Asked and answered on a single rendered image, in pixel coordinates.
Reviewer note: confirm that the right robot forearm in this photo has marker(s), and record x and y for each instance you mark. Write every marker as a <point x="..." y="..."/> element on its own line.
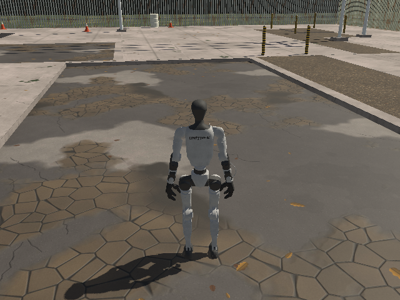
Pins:
<point x="227" y="170"/>

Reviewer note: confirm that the right robot hand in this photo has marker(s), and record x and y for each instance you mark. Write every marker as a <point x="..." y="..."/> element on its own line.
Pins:
<point x="230" y="189"/>

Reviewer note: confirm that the left robot forearm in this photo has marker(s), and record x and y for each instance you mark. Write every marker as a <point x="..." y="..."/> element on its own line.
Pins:
<point x="172" y="170"/>

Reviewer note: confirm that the left robot upper arm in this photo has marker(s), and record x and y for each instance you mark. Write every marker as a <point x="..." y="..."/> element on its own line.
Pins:
<point x="177" y="143"/>

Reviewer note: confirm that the right robot foot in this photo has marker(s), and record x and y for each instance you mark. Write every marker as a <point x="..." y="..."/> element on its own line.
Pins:
<point x="214" y="253"/>

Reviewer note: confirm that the right robot upper arm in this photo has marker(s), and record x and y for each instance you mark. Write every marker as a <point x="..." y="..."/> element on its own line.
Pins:
<point x="221" y="142"/>

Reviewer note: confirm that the left robot foot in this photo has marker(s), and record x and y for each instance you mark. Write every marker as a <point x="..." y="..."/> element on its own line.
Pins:
<point x="188" y="253"/>

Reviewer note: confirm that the left robot hand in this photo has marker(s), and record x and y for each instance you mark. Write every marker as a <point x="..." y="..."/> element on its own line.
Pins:
<point x="170" y="192"/>

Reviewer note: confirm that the robot foot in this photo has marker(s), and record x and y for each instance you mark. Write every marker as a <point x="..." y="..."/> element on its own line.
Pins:
<point x="214" y="253"/>
<point x="188" y="253"/>

